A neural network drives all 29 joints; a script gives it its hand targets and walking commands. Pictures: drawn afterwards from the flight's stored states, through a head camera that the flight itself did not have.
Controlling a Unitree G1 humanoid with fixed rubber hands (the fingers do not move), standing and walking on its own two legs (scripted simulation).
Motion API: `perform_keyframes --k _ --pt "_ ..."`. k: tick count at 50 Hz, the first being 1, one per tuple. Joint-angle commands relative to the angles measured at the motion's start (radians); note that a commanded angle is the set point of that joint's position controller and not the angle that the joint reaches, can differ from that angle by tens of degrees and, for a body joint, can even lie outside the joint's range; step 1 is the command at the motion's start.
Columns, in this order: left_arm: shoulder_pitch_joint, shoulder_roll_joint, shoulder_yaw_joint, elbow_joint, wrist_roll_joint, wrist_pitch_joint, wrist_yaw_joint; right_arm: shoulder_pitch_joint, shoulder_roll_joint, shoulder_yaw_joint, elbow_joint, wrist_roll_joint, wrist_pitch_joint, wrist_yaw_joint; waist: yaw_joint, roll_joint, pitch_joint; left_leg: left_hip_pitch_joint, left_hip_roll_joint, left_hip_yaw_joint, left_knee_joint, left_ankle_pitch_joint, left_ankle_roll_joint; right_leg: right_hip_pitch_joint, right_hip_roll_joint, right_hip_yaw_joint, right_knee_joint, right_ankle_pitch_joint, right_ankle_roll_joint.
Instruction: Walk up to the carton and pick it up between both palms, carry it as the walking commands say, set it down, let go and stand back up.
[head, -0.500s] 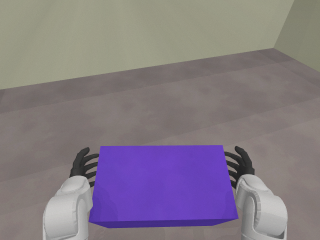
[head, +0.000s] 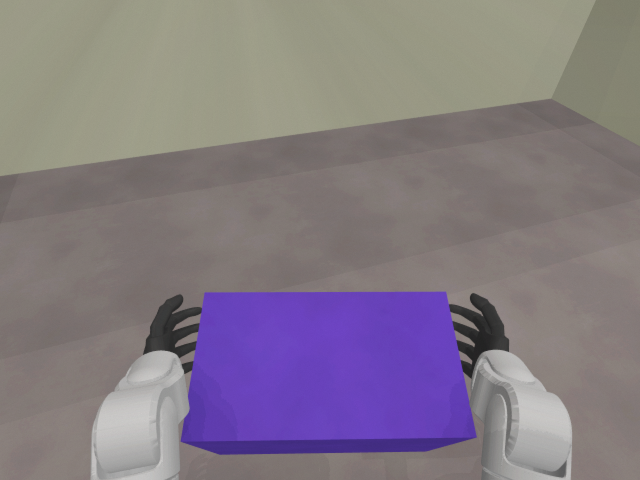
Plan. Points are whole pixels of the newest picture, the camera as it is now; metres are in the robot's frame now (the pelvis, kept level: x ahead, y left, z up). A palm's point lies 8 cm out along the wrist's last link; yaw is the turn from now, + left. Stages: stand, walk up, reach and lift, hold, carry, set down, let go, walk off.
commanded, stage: carry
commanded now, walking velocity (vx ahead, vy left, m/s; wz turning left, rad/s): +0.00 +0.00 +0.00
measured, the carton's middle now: (324, 378) +0.26 +0.00 +0.01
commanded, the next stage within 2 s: none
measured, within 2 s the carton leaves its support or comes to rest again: neither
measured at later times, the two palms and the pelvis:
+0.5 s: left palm (150, 379) +0.22 +0.19 +0.08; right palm (484, 376) +0.22 -0.17 +0.09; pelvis -0.03 +0.01 +0.00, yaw +0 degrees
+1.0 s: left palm (151, 373) +0.23 +0.19 +0.07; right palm (474, 373) +0.23 -0.16 +0.09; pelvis -0.02 +0.02 +0.00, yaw -1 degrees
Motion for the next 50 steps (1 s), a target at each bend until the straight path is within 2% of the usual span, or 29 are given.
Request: perform_keyframes --k 1,3,5,9,10,12,13,16,17,18,21,24,25,29,30,31,32,33,34,35,36,37,38,41,42,45,47,48,50 --pt "-0.469 -0.755 -0.661 -0.024 -0.375 -0.022 -0.234 -0.417 0.747 0.705 0.020 0.346 0.000 0.221 -0.001 0.031 -0.196 0.091 0.096 -0.112 -0.045 0.345 -0.003 0.084 -0.104 0.137 -0.070 0.378 -0.015" --pt "-0.519 -0.735 -0.645 -0.014 -0.352 -0.054 -0.246 -0.465 0.729 0.722 0.031 0.336 -0.030 0.228 -0.003 -0.042 -0.154 0.060 0.109 -0.128 -0.083 0.296 0.002 0.076 -0.111 0.128 -0.083 0.296 -0.002" --pt "-0.576 -0.864 -0.787 -0.252 -0.448 -0.036 -0.245 -0.453 0.851 0.835 -0.160 0.409 -0.010 0.227 -0.002 0.005 -0.124 0.069 0.117 -0.124 -0.098 0.352 -0.005 0.045 -0.098 0.129 -0.076 0.264 -0.002" --pt "-0.469 -0.743 -0.648 -0.009 -0.367 -0.048 -0.252 -0.384 0.738 0.727 0.046 0.318 -0.024 0.214 -0.002 -0.098 -0.209 0.071 0.120 -0.133 -0.070 0.321 0.014 0.120 -0.105 0.128 -0.100 0.296 -0.002" --pt "-0.515 -0.831 -0.764 -0.208 -0.436 -0.044 -0.246 -0.373 0.828 0.813 -0.102 0.387 -0.013 0.218 -0.005 -0.030 -0.215 0.081 0.111 -0.126 -0.078 0.278 0.016 0.095 -0.124 0.150 -0.103 0.306 -0.012" --pt "-0.559 -0.805 -0.741 -0.174 -0.400 -0.030 -0.242 -0.459 0.804 0.783 -0.077 0.388 -0.003 0.231 -0.002 0.061 -0.145 0.054 0.114 -0.128 -0.123 0.248 0.005 0.042 -0.110 0.132 -0.109 0.203 -0.007" --pt "-0.482 -0.745 -0.641 0.047 -0.334 -0.033 -0.248 -0.488 0.700 0.698 0.022 0.327 -0.021 0.230 0.004 0.060 -0.146 0.063 0.109 -0.134 -0.128 0.259 0.012 0.036 -0.104 0.133 -0.114 0.172 -0.009" --pt "-0.514 -0.826 -0.729 -0.114 -0.396 -0.032 -0.247 -0.496 0.796 0.799 -0.126 0.384 -0.016 0.226 0.004 0.028 -0.120 0.020 0.127 -0.160 -0.164 0.195 0.021 0.051 -0.098 0.117 -0.121 0.124 0.011" --pt "-0.506 -0.703 -0.611 0.065 -0.318 -0.045 -0.252 -0.487 0.700 0.698 0.078 0.310 -0.021 0.235 0.008 -0.027 -0.092 -0.010 0.117 -0.159 -0.160 0.178 0.018 0.059 -0.098 0.128 -0.134 0.101 0.000" --pt "-0.592 -0.821 -0.740 -0.153 -0.397 -0.041 -0.247 -0.486 0.813 0.793 -0.069 0.373 -0.011 0.233 0.003 0.022 -0.077 -0.003 0.115 -0.159 -0.176 0.148 0.011 0.017 -0.110 0.136 -0.125 0.076 0.006" --pt "-0.531 -0.776 -0.666 0.001 -0.349 -0.048 -0.253 -0.496 0.744 0.738 0.008 0.334 -0.028 0.236 -0.001 -0.028 -0.128 0.052 0.122 -0.156 -0.163 0.200 0.013 0.028 -0.104 0.126 -0.117 0.106 0.007" --pt "-0.567 -0.836 -0.731 -0.145 -0.396 -0.048 -0.245 -0.483 0.826 0.790 -0.075 0.382 -0.023 0.234 -0.002 0.000 -0.186 0.107 0.117 -0.132 -0.119 0.316 0.018 0.046 -0.103 0.135 -0.103 0.220 0.005" --pt "-0.580 -0.735 -0.583 0.130 -0.307 -0.085 -0.260 -0.491 0.712 0.636 0.174 0.283 -0.061 0.242 -0.001 -0.017 -0.207 0.093 0.113 -0.120 -0.099 0.353 0.010 0.073 -0.106 0.125 -0.109 0.260 0.001" --pt "-0.573 -0.859 -0.771 -0.205 -0.422 -0.078 -0.255 -0.417 0.858 0.811 -0.090 0.391 -0.049 0.246 -0.003 0.001 -0.166 0.100 0.116 -0.135 -0.122 0.378 0.015 0.048 -0.095 0.120 -0.084 0.233 0.007" --pt "-0.511 -0.738 -0.572 0.128 -0.299 -0.095 -0.268 -0.504 0.731 0.685 0.115 0.308 -0.077 0.246 0.002 -0.065 -0.163 0.065 0.111 -0.141 -0.117 0.331 0.014 0.066 -0.094 0.122 -0.108 0.205 0.008" --pt "-0.557 -0.845 -0.709 -0.068 -0.377 -0.084 -0.258 -0.490 0.804 0.757 -0.043 0.355 -0.063 0.239 -0.003 0.028 -0.168 0.091 0.116 -0.153 -0.140 0.307 0.025 0.039 -0.098 0.132 -0.099 0.173 0.004" --pt "-0.500 -0.617 -0.461 0.283 -0.218 -0.118 -0.263 -0.457 0.599 0.551 0.308 0.207 -0.097 0.239 -0.001 -0.021 -0.177 0.087 0.122 -0.133 -0.108 0.317 0.023 0.065 -0.098 0.132 -0.105 0.218 0.003" --pt "-0.535 -0.908 -0.786 -0.068 -0.437 -0.107 -0.255 -0.473 0.880 0.860 -0.043 0.414 -0.080 0.237 -0.002 -0.039 -0.228 0.138 0.119 -0.139 -0.103 0.354 0.019 0.065 -0.105 0.129 -0.092 0.252 0.002" --pt "-0.544 -0.817 -0.670 0.007 -0.369 -0.116 -0.268 -0.435 0.776 0.726 0.044 0.322 -0.091 0.238 0.000 -0.034 -0.199 0.095 0.115 -0.117 -0.096 0.398 0.007 0.093 -0.107 0.123 -0.083 0.312 0.001" --pt "-0.587 -0.927 -0.781 -0.226 -0.444 -0.118 -0.266 -0.506 0.901 0.850 -0.195 0.419 -0.091 0.246 -0.002 -0.037 -0.209 0.100 0.110 -0.132 -0.107 0.383 0.008 0.102 -0.099 0.126 -0.075 0.314 -0.005" --pt "-0.539 -0.773 -0.593 0.125 -0.314 -0.127 -0.270 -0.483 0.730 0.664 0.124 0.290 -0.103 0.245 0.002 -0.052 -0.240 0.087 0.105 -0.132 -0.073 0.473 0.013 0.122 -0.100 0.117 -0.062 0.377 0.001" --pt "-0.607 -0.888 -0.732 -0.110 -0.403 -0.121 -0.264 -0.498 0.859 0.776 -0.053 0.378 -0.090 0.246 -0.002 0.038 -0.188 0.102 0.118 -0.146 -0.118 0.421 0.023 0.072 -0.095 0.118 -0.062 0.265 -0.002" --pt "-0.566 -0.754 -0.632 0.056 -0.324 -0.119 -0.253 -0.419 0.727 0.656 0.148 0.286 -0.092 0.240 -0.001 0.044 -0.194 0.099 0.111 -0.124 -0.108 0.367 0.016 0.077 -0.093 0.131 -0.083 0.250 -0.004" --pt "-0.541 -0.829 -0.708 -0.078 -0.379 -0.128 -0.260 -0.426 0.788 0.754 -0.007 0.348 -0.097 0.250 0.000 -0.014 -0.196 0.107 0.122 -0.137 -0.101 0.420 0.011 0.066 -0.094 0.133 -0.074 0.297 -0.012" --pt "-0.499 -0.721 -0.590 0.162 -0.296 -0.133 -0.264 -0.408 0.677 0.630 0.200 0.258 -0.111 0.247 0.001 -0.026 -0.191 0.069 0.106 -0.140 -0.096 0.345 0.018 0.068 -0.097 0.150 -0.096 0.264 -0.010" --pt "-0.577 -0.825 -0.694 -0.065 -0.362 -0.131 -0.263 -0.502 0.794 0.757 -0.034 0.342 -0.107 0.244 0.000 -0.008 -0.175 0.063 0.102 -0.145 -0.104 0.355 0.018 0.065 -0.103 0.140 -0.079 0.269 -0.006" --pt "-0.541 -0.668 -0.493 0.287 -0.223 -0.159 -0.263 -0.511 0.643 0.581 0.300 0.234 -0.137 0.253 0.001 0.004 -0.158 0.080 0.120 -0.135 -0.109 0.390 0.018 0.055 -0.085 0.118 -0.081 0.240 0.007" --pt "-0.559 -0.825 -0.696 -0.041 -0.364 -0.145 -0.254 -0.463 0.780 0.730 0.010 0.336 -0.121 0.241 -0.001 0.051 -0.171 0.091 0.128 -0.156 -0.115 0.454 0.027 0.046 -0.086 0.125 -0.051 0.249 0.002" --pt "-0.558 -0.884 -0.770 -0.151 -0.413 -0.125 -0.259 -0.431 0.839 0.783 -0.089 0.371 -0.102 0.248 0.002 0.038 -0.201 0.089 0.108 -0.131 -0.103 0.434 0.018 0.072 -0.094 0.133 -0.055 0.283 -0.002"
